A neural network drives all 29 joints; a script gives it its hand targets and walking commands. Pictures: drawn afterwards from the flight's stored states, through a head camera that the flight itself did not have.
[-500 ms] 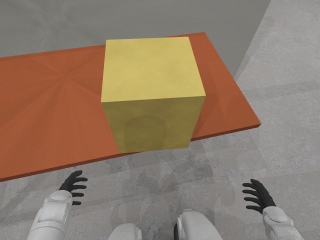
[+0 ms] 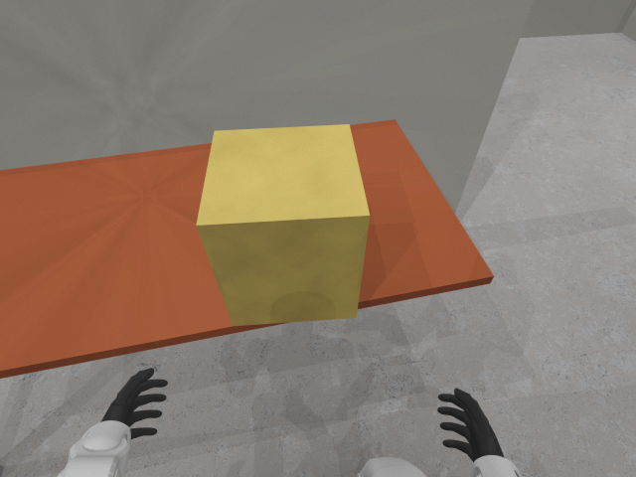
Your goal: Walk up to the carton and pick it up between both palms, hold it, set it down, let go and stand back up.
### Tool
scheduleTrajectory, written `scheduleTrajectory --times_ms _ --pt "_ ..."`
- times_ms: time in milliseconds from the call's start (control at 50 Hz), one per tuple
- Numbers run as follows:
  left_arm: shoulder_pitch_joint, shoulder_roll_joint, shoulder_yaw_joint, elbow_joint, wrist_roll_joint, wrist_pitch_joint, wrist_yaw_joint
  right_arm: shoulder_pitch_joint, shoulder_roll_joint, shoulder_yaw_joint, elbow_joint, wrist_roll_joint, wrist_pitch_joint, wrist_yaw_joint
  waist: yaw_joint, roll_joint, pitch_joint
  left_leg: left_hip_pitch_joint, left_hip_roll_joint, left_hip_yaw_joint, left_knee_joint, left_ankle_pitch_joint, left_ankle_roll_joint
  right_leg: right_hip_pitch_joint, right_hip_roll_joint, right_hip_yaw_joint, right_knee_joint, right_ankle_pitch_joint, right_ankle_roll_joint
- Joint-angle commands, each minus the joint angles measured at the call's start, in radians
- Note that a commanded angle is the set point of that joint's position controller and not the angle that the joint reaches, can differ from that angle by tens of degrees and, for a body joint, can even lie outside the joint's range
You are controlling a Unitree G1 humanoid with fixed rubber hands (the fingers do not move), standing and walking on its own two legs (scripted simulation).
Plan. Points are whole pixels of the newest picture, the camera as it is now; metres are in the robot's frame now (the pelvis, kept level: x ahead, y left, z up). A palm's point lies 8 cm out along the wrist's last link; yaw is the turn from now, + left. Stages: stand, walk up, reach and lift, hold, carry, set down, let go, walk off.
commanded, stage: reach and lift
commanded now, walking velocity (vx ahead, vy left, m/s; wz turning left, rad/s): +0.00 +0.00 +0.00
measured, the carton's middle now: (288, 229) +0.46 +0.03 +0.01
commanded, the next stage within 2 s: none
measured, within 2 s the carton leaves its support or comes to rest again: neither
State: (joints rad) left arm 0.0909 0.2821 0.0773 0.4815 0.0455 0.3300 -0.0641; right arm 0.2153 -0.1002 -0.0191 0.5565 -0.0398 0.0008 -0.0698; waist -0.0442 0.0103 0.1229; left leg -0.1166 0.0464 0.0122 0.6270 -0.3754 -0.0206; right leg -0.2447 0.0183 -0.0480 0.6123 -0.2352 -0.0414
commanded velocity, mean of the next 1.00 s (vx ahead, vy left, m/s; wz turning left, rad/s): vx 0.00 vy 0.00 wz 0.00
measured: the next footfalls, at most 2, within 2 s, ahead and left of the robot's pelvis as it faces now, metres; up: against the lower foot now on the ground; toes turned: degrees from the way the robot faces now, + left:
none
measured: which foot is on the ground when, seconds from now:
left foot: down 0.00-1.00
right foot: down 0.00-1.00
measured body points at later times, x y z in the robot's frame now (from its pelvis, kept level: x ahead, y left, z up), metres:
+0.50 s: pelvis +0.04 +0.02 +0.02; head +0.04 +0.02 +0.47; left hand +0.24 +0.26 -0.04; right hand +0.21 -0.18 -0.06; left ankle -0.01 +0.14 -0.72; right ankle +0.07 -0.09 -0.72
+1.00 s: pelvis +0.06 +0.06 +0.02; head +0.04 +0.07 +0.47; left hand +0.26 +0.27 -0.01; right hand +0.24 -0.17 -0.02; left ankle -0.01 +0.14 -0.72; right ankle +0.07 -0.09 -0.72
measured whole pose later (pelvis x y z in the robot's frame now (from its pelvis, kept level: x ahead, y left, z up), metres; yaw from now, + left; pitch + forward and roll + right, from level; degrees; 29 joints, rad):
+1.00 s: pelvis +0.06 +0.06 +0.02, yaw +0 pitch -6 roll -3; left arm 0.23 0.17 -0.05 0.44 -0.06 -0.24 0.05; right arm 0.22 -0.18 -0.03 0.67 0.15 -0.45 0.03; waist 0.01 0.03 0.06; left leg 0.03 0.02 0.04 0.43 -0.36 0.02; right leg -0.05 0.00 -0.03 0.32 -0.17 0.00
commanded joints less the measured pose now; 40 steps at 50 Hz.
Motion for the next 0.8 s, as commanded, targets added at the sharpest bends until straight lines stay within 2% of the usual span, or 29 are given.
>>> scheduleTrajectory --times_ms 0,20,40,60,80,120,140,180,200,220,240,260,280,300,320,340,420,460,480,500,520,540,560,640,680,720,740,760,780 --pt "-0.065 0.118 0.069 -0.052 0.02 -0.045 0.0 -0.033 -0.054 -0.019 -0.155 0.004 0.009 -0.006 0.041 0.029 0.009 -0.457 0.015 0.093 -0.262 -0.093 0.075 0.418 -0.04 0.109 -0.154 -0.122 0.032" --pt "-0.086 0.12 0.078 -0.076 0.016 -0.072 0.003 -0.043 -0.058 -0.021 -0.166 0.007 -0.002 -0.002 0.05 0.047 -0.045 -0.481 0.019 0.095 -0.266 -0.088 0.075 0.484 -0.041 0.109 -0.133 -0.076 0.035" --pt "-0.082 0.099 0.058 -0.073 0.018 -0.087 0.005 -0.024 -0.073 -0.021 -0.148 0.003 -0.006 0.0 0.027 0.06 -0.048 -0.498 0.042 0.069 -0.299 -0.121 0.082 0.519 -0.018 0.094 -0.107 -0.039 0.035" --pt "-0.094 0.112 0.067 -0.066 0.014 -0.109 0.003 -0.018 -0.067 -0.015 -0.165 0.003 -0.022 0.001 0.038 0.064 -0.054 -0.511 0.036 0.087 -0.295 -0.09 0.087 0.54 -0.016 0.098 -0.104 -0.005 0.038" --pt "-0.1 0.11 0.06 -0.077 0.013 -0.137 -0.002 -0.009 -0.036 0.001 -0.159 0.023 -0.034 -0.002 0.033 0.044 -0.075 -0.466 0.027 0.108 -0.274 -0.033 0.085 0.509 -0.029 0.105 -0.127 -0.027 0.042" --pt "-0.101 0.118 0.069 -0.05 0.003 -0.16 -0.003 -0.004 0.0 0.021 -0.131 0.034 -0.048 -0.009 0.027 0.028 -0.045 -0.373 0.005 0.108 -0.234 -0.008 0.073 0.397 -0.066 0.14 -0.186 -0.117 0.033" --pt "-0.121 0.126 0.066 -0.041 -0.008 -0.173 -0.004 -0.03 -0.001 0.013 -0.145 0.029 -0.058 -0.013 0.032 -0.017 -0.056 -0.309 0.0 0.104 -0.208 0.012 0.078 0.323 -0.082 0.162 -0.218 -0.168 0.044" --pt "-0.124 0.136 0.056 -0.058 -0.04 -0.192 -0.003 -0.014 0.008 0.02 -0.142 0.034 -0.073 -0.02 0.012 -0.059 -0.047 -0.25 -0.012 0.085 -0.202 0.03 0.067 0.255 -0.103 0.176 -0.264 -0.19 0.036" --pt "-0.132 0.126 0.049 -0.069 -0.055 -0.198 -0.002 -0.03 0.003 0.022 -0.135 0.04 -0.077 -0.02 0.024 -0.048 -0.041 -0.217 -0.015 0.087 -0.227 0.032 0.064 0.253 -0.099 0.168 -0.28 -0.195 0.031" --pt "-0.123 0.117 0.044 -0.068 -0.053 -0.2 -0.003 -0.028 0.005 0.019 -0.133 0.041 -0.08 -0.022 0.007 -0.031 -0.054 -0.217 -0.016 0.08 -0.23 0.037 0.062 0.264 -0.094 0.163 -0.276 -0.179 0.029" --pt "-0.109 0.118 0.038 -0.055 -0.062 -0.207 -0.005 -0.027 -0.004 0.007 -0.128 0.031 -0.09 -0.022 0.007 -0.021 -0.036 -0.21 -0.012 0.078 -0.249 0.04 0.062 0.251 -0.078 0.134 -0.265 -0.142 0.023" --pt "-0.112 0.134 0.052 -0.054 -0.053 -0.222 -0.009 -0.036 -0.011 0.005 -0.141 0.033 -0.107 -0.021 0.017 -0.021 -0.051 -0.21 -0.014 0.085 -0.239 0.055 0.061 0.255 -0.083 0.145 -0.267 -0.145 0.027" --pt "-0.105 0.131 0.048 -0.099 -0.058 -0.247 0.0 -0.031 -0.007 0.001 -0.151 0.04 -0.131 -0.019 0.03 0.003 -0.095 -0.193 -0.019 0.082 -0.228 0.094 0.051 0.272 -0.084 0.145 -0.257 -0.098 0.023" --pt "-0.092 0.129 0.05 -0.086 -0.049 -0.259 0.016 -0.029 -0.04 -0.014 -0.095 0.033 -0.147 -0.015 0.028 0.056 -0.086 -0.219 -0.01 0.076 -0.283 0.078 0.039 0.306 -0.052 0.096 -0.235 -0.033 0.014" --pt "-0.076 0.116 0.032 -0.064 -0.055 -0.271 0.018 -0.04 -0.044 -0.01 -0.074 0.037 -0.161 -0.008 0.03 0.062 -0.069 -0.226 -0.007 0.076 -0.287 0.094 0.039 0.329 -0.05 0.098 -0.233 -0.007 0.012" --pt "-0.039 0.088 0.035 -0.026 -0.056 -0.275 0.017 -0.022 -0.035 -0.001 -0.051 0.035 -0.17 -0.005 0.036 0.039 -0.062 -0.223 -0.012 0.081 -0.293 0.138 0.035 0.342 -0.038 0.079 -0.233 0.057 0.012" --pt "-0.003 0.078 0.013 -0.06 -0.087 -0.333 0.018 -0.015 -0.049 0.002 -0.071 0.064 -0.237 0.002 0.033 -0.003 -0.128 -0.122 -0.021 0.065 -0.291 0.279 0.025 0.358 -0.02 0.064 -0.245 0.189 0.01" --pt "0.012 0.066 0.005 -0.013 -0.101 -0.357 0.024 -0.039 -0.054 0.007 -0.055 0.072 -0.253 0.009 0.049 -0.013 -0.121 -0.101 -0.031 0.056 -0.301 0.287 0.02 0.357 -0.021 0.068 -0.262 0.195 0.008" --pt "0.023 0.054 -0.003 -0.033 -0.109 -0.371 0.028 -0.037 -0.062 0.011 -0.066 0.083 -0.263 0.015 0.054 -0.025 -0.141 -0.074 -0.032 0.054 -0.305 0.311 0.019 0.348 -0.02 0.068 -0.264 0.207 0.009" --pt "0.021 0.065 -0.004 -0.065 -0.104 -0.392 0.034 -0.03 -0.074 -0.002 -0.069 0.086 -0.278 0.02 0.059 -0.014 -0.156 -0.082 -0.036 0.054 -0.298 0.334 0.016 0.36 -0.018 0.067 -0.262 0.23 0.005" --pt "0.024 0.056 -0.019 -0.052 -0.111 -0.405 0.04 -0.037 -0.071 0.006 -0.059 0.09 -0.286 0.025 0.043 -0.009 -0.125 -0.069 -0.033 0.041 -0.298 0.354 0.009 0.331 -0.019 0.068 -0.264 0.247 0.001" --pt "0.004 0.049 -0.024 -0.086 -0.125 -0.429 0.044 -0.042 -0.081 -0.006 -0.063 0.094 -0.305 0.031 0.057 0.007 -0.157 -0.07 -0.032 0.041 -0.291 0.373 -0.002 0.327 -0.015 0.068 -0.264 0.253 -0.006" --pt "0.005 0.038 -0.04 -0.077 -0.115 -0.444 0.052 -0.03 -0.088 -0.016 -0.021 0.103 -0.313 0.04 0.048 0.032 -0.14 -0.067 -0.026 0.032 -0.295 0.388 -0.007 0.323 -0.009 0.064 -0.258 0.247 -0.014" --pt "0.045 0.024 -0.043 -0.102 -0.116 -0.491 0.063 -0.018 -0.116 -0.001 -0.001 0.134 -0.363 0.058 0.049 0.055 -0.149 -0.008 -0.026 0.019 -0.267 0.529 -0.035 0.3 -0.002 0.06 -0.276 0.319 -0.029" --pt "0.079 0.014 -0.059 -0.114 -0.087 -0.511 0.078 0.01 -0.127 -0.014 0.045 0.15 -0.378 0.065 0.05 0.086 -0.115 0.013 -0.024 0.017 -0.264 0.586 -0.055 0.296 0.008 0.052 -0.281 0.328 -0.035" --pt "0.11 -0.012 -0.068 -0.135 -0.089 -0.526 0.087 0.005 -0.159 -0.03 0.03 0.156 -0.408 0.072 0.05 0.075 -0.143 0.028 -0.016 0.001 -0.249 0.679 -0.07 0.316 0.018 0.041 -0.283 0.342 -0.042" --pt "0.109 -0.028 -0.07 -0.134 -0.092 -0.532 0.087 0.001 -0.138 -0.005 0.031 0.18 -0.414 0.077 0.055 0.074 -0.147 0.03 -0.026 0.002 -0.243 0.69 -0.066 0.331 0.013 0.055 -0.283 0.371 -0.04" --pt "0.128 -0.04 -0.083 -0.118 -0.088 -0.531 0.086 0.011 -0.152 -0.016 0.048 0.174 -0.415 0.079 0.034 0.061 -0.133 0.035 -0.022 -0.006 -0.249 0.673 -0.066 0.34 0.009 0.057 -0.288 0.359 -0.046" --pt "0.11 -0.021 -0.075 -0.154 -0.078 -0.537 0.089 -0.002 -0.168 -0.031 0.053 0.189 -0.424 0.078 0.045 0.077 -0.134 0.022 -0.018 -0.009 -0.251 0.685 -0.068 0.35 0.013 0.062 -0.282 0.372 -0.05"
